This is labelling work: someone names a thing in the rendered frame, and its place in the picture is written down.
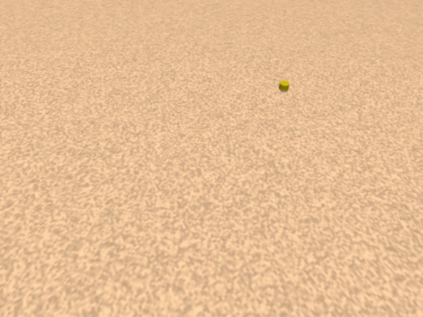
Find tin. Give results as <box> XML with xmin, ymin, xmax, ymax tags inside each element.
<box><xmin>279</xmin><ymin>81</ymin><xmax>289</xmax><ymax>90</ymax></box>

